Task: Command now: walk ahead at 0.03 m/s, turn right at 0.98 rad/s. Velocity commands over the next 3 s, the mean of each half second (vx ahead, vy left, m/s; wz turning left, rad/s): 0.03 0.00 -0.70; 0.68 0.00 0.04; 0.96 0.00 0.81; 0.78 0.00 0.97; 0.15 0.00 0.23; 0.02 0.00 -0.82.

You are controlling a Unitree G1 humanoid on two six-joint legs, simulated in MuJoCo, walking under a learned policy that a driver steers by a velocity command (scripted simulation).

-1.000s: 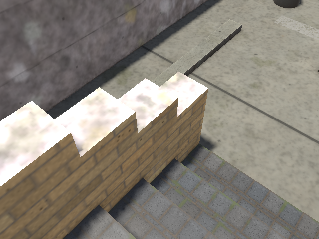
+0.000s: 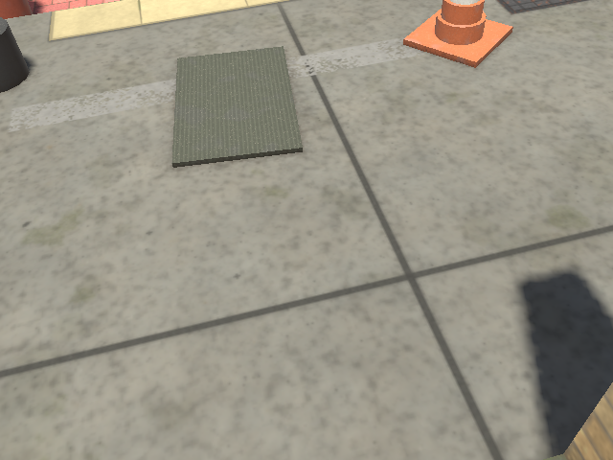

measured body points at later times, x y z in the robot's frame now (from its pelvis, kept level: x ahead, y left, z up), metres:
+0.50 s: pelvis +0.20 +0.08 -0.15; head +0.21 +0.07 +0.30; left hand +0.36 +0.27 -0.27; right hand +0.21 -0.19 -0.27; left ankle +0.26 +0.17 -0.88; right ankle +0.15 -0.04 -0.64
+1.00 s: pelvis +0.35 -0.04 -0.15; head +0.35 -0.07 +0.30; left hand +0.55 +0.17 -0.24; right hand +0.28 -0.31 -0.29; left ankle +0.35 +0.12 -0.81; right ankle +0.30 -0.12 -0.88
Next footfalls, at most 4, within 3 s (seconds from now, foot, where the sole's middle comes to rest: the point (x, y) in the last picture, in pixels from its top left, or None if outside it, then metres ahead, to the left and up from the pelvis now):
0.34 left None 0.30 0.16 -0.92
0.86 right None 0.34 -0.14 -0.92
1.40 left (326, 416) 0.77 -0.06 -1.07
1.76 right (341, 288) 1.20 -0.17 -1.07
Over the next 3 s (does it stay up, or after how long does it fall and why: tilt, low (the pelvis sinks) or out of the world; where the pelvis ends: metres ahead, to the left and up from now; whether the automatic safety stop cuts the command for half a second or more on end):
stays up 1.34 0.04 -0.29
